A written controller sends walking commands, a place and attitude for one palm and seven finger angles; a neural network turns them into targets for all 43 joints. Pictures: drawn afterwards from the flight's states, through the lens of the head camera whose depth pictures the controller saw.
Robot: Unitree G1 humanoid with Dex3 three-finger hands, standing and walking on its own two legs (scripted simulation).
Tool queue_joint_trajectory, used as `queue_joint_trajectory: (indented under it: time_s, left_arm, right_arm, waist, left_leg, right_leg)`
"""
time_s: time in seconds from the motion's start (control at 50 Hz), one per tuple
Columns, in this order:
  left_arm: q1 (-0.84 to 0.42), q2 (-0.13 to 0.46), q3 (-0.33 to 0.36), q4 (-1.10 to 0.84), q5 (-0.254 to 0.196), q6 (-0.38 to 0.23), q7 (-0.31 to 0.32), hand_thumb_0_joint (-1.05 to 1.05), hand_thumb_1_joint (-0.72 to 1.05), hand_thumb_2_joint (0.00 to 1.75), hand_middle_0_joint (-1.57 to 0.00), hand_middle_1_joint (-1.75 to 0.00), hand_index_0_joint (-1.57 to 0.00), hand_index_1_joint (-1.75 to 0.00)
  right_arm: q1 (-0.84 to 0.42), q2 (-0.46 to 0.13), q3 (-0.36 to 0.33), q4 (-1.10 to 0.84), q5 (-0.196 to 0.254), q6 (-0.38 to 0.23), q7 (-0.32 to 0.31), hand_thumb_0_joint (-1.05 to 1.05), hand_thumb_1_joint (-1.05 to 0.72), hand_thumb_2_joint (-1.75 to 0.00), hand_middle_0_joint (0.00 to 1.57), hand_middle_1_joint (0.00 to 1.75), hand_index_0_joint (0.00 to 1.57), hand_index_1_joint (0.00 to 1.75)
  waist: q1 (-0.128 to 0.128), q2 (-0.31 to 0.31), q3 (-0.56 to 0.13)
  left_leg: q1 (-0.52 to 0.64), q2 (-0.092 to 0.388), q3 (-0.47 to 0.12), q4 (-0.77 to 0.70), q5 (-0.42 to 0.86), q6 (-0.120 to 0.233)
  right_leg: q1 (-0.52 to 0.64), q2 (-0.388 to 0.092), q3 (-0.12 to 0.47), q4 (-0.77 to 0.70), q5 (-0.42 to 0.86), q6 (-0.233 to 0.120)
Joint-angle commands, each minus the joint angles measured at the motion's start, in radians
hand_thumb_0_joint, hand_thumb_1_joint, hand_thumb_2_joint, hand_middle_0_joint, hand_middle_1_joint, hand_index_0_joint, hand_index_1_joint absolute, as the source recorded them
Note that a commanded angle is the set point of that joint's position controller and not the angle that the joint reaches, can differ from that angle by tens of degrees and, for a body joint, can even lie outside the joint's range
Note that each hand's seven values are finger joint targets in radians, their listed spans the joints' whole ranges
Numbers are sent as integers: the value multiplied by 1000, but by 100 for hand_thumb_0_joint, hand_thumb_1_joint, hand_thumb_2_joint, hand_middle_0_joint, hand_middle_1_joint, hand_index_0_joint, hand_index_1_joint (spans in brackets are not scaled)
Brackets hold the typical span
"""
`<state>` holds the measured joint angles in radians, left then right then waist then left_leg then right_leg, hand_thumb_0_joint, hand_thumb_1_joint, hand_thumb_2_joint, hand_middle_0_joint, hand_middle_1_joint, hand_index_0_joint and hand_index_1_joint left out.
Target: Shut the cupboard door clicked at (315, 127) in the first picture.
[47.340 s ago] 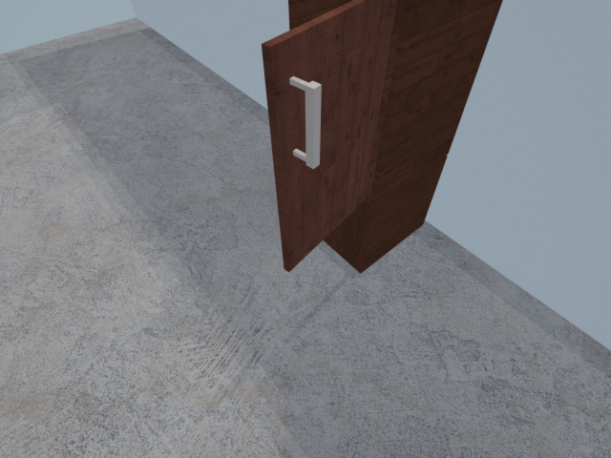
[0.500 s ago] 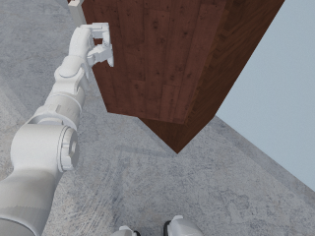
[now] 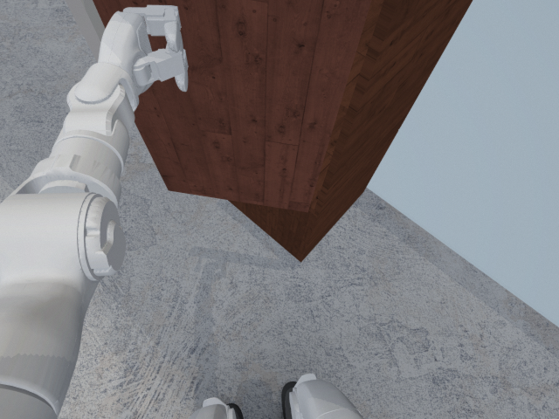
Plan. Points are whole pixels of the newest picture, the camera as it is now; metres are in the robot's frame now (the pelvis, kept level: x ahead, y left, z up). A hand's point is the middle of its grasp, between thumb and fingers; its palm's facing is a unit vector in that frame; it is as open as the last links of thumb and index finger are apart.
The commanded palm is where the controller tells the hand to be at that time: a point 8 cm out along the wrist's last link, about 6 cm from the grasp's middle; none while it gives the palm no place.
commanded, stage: push the door shut along its arc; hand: left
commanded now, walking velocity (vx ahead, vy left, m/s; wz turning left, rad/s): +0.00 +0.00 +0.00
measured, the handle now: (109, 42) +0.60 +0.12 +0.14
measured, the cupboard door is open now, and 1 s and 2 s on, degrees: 33 21 21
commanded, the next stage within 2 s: pull the fist back off the door in 0.20 s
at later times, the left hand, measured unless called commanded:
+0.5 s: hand (203, 36) +0.59 +0.00 +0.14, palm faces +0.09 -0.99 +0.09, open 3.0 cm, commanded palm +0.57 +0.05 +0.14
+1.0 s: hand (206, 76) +0.54 +0.01 +0.13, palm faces +0.05 -1.00 -0.04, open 3.1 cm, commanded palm +0.50 +0.05 +0.14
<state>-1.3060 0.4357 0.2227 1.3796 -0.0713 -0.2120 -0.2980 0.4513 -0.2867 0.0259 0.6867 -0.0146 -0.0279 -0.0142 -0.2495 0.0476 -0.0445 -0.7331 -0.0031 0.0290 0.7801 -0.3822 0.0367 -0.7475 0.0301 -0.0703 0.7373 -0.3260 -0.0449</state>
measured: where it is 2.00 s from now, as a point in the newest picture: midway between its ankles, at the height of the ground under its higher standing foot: outside the picture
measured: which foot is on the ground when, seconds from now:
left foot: down 0.00-1.00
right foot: down 0.00-1.00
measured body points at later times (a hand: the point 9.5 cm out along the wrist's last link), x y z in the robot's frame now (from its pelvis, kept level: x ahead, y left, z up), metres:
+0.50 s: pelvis -0.01 +0.00 -0.02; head +0.15 +0.00 +0.40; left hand +0.58 +0.06 +0.14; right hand -0.08 -0.26 -0.12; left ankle -0.02 +0.10 -0.70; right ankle +0.01 -0.09 -0.70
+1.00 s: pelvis +0.02 -0.01 +0.01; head +0.10 -0.02 +0.45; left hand +0.53 +0.06 +0.13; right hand -0.03 -0.27 -0.11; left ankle -0.02 +0.10 -0.70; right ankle +0.01 -0.09 -0.70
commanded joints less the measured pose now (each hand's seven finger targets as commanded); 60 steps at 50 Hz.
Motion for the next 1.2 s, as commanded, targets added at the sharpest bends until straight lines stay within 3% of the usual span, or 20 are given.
queue_joint_trajectory:
  time_s: [0.0, 0.04, 0.1, 0.14, 0.22, 0.28, 0.3, 0.36, 0.46, 0.5, 0.54, 0.64, 0.7, 0.74, 0.8, 0.88, 0.96, 1.04, 1.1, 1.18]
  left_arm:
    - [-670, 145, -3, -196, -28, -50, -14, 0, 90, 90, -130, -150, -130, -150]
    - [-708, 100, -27, -216, -40, -58, -20, 0, 90, 90, -130, -150, -130, -150]
    - [-739, 132, -17, -210, -38, -61, -33, 0, 90, 90, -130, -150, -130, -150]
    - [-773, 68, -58, -234, -42, -66, -40, 0, 90, 90, -130, -150, -130, -150]
    - [-789, 91, -54, -170, -32, -41, -36, 0, 90, 90, -130, -150, -130, -150]
    - [-810, 39, -86, -173, -29, -36, -28, 0, 90, 90, -130, -150, -130, -150]
    - [-836, 80, 120, -140, -78, -8, 189, 0, 90, 90, -130, -150, -130, -150]
    - [-766, -19, 106, -121, -14, 2, 446, 0, 90, 90, -130, -150, -130, -150]
    - [-786, 49, 139, -172, 235, -110, 742, 0, 90, 90, -130, -150, -130, -150]
    - [-747, 67, 109, -177, 295, -129, 744, 0, 90, 90, -130, -150, -130, -150]
    - [-704, 75, 87, -184, 296, -127, 702, 0, 90, 90, -130, -150, -130, -150]
    - [-637, 33, 82, -181, 166, -42, 587, 0, 90, 90, -130, -150, -130, -150]
    - [-599, 29, 137, -307, 79, -88, 571, 0, 90, 90, -130, -150, -130, -150]
    - [-561, -53, 80, -381, 65, -154, 573, 0, 90, 90, -130, -150, -130, -150]
    - [-391, -75, 69, -351, 113, -208, 593, 0, 90, 90, -130, -150, -130, -150]
    - [-222, -184, -14, -273, 143, -141, 596, 0, 90, 90, -130, -150, -130, -150]
    - [-248, -235, -27, -377, 67, -97, 589, 0, 90, 90, -130, -150, -130, -150]
    - [-321, -269, -66, -631, 31, -193, 602, 0, 90, 90, -130, -150, -130, -150]
    - [-312, -294, -118, -637, 77, -242, 612, 0, 90, 90, -130, -150, -130, -150]
    - [-260, -321, -151, -490, 125, -183, 629, 0, 90, 90, -130, -150, -130, -150]
  right_arm:
    - [219, -190, -67, 5, -6, -25, -22, 0, -90, -90, 20, 30, 20, 30]
    - [224, -187, -70, 10, -9, -36, -26, 0, -90, -90, 20, 30, 20, 30]
    - [220, -196, -69, 26, -15, -42, -26, 0, -90, -90, 20, 30, 20, 30]
    - [220, -191, -70, 29, -15, -47, -29, 0, -90, -90, 20, 30, 20, 30]
    - [215, -202, -68, 51, -15, -48, -29, 0, -90, -90, 20, 30, 20, 30]
    - [211, -202, -69, 62, -16, -54, -31, 0, -90, -90, 20, 30, 20, 30]
    - [236, -167, -51, 41, -28, -63, -11, 0, -90, -90, 20, 30, 20, 30]
    - [262, -166, -59, 35, -67, -67, 43, 0, -90, -90, 20, 30, 20, 30]
    - [301, -155, -73, 31, -131, -70, 119, 0, -90, -90, 20, 30, 20, 30]
    - [314, -157, -85, 21, -132, -62, 133, 0, -90, -90, 20, 30, 20, 30]
    - [324, -161, -93, 2, -120, -48, 130, 0, -90, -90, 20, 30, 20, 30]
    - [300, -158, -93, -24, -70, -10, 101, 0, -90, -90, 20, 30, 20, 30]
    - [279, -148, -96, -37, -65, -18, 91, 0, -90, -90, 20, 30, 20, 30]
    - [272, -133, -94, -38, -67, -32, 96, 0, -90, -90, 20, 30, 20, 30]
    - [269, -128, -101, -20, -77, -39, 113, 0, -90, -90, 20, 30, 20, 30]
    - [236, -126, -113, -28, -61, -20, 121, 0, -90, -90, 20, 30, 20, 30]
    - [179, -118, -112, -54, -39, 1, 102, 0, -90, -90, 20, 30, 20, 30]
    - [119, -96, -106, -73, -40, -18, 87, 0, -90, -90, 20, 30, 20, 30]
    - [87, -85, -106, -48, -46, -35, 86, 0, -90, -90, 20, 30, 20, 30]
    - [73, -83, -105, -30, -39, -22, 80, 0, -90, -90, 20, 30, 20, 30]
  waist:
    - [-89, 37, -485]
    - [-106, 64, -504]
    - [-108, 65, -558]
    - [-121, 97, -584]
    - [-132, 73, -528]
    - [-148, 88, -537]
    - [-109, 148, -547]
    - [-126, 59, -552]
    - [-96, 108, -643]
    - [-89, 86, -661]
    - [-78, 72, -693]
    - [-51, 7, -659]
    - [-4, -19, -698]
    - [3, 11, -670]
    - [26, -7, -579]
    - [46, -34, -471]
    - [58, -61, -459]
    - [71, -26, -524]
    - [59, -19, -511]
    - [53, -44, -470]
  left_leg:
    - [298, -14, -86, -4, 357, 10]
    - [336, -11, -92, 5, 381, 13]
    - [338, -11, -102, 23, 387, 11]
    - [376, -9, -110, 31, 408, 13]
    - [312, -7, -111, 38, 331, 12]
    - [339, 0, -120, 47, 328, 15]
    - [251, 12, -122, 53, 281, -4]
    - [220, 17, -140, 49, 276, -10]
    - [158, 8, -112, 118, 367, -17]
    - [154, 4, -91, 113, 382, -15]
    - [173, -4, -79, 86, 402, -10]
    - [174, -13, -50, 0, 333, -2]
    - [225, -12, -41, -27, 368, -7]
    - [276, -10, -39, -30, 407, -11]
    - [257, -10, -28, -25, 428, -10]
    - [251, -17, -3, -54, 408, -10]
    - [299, -22, 0, -86, 407, -11]
    - [384, -21, -9, -81, 433, -9]
    - [403, -14, -22, -65, 413, -11]
    - [372, -15, -22, -79, 367, -17]
  right_leg:
    - [152, 10, 67, -61, 385, 27]
    - [126, 11, 54, -52, 384, 24]
    - [115, 11, 59, -40, 379, 24]
    - [86, 12, 47, -26, 380, 20]
    - [44, 13, 49, -34, 304, 25]
    - [-12, 13, 42, -27, 276, 27]
    - [-4, 7, 56, -42, 242, 31]
    - [-8, 1, 45, -24, 225, 44]
    - [-16, -2, 48, 46, 303, 41]
    - [39, -2, 51, 44, 341, 38]
    - [125, 3, 56, 29, 402, 34]
    - [288, 9, 68, -42, 430, 37]
    - [363, 15, 70, -59, 484, 35]
    - [342, 18, 60, -57, 506, 33]
    - [310, 20, 53, -50, 510, 31]
    - [304, 16, 46, -76, 498, 30]
    - [355, 14, 46, -104, 513, 30]
    - [388, 12, 51, -89, 529, 28]
    - [325, 8, 48, -70, 481, 31]
    - [295, 0, 44, -73, 434, 33]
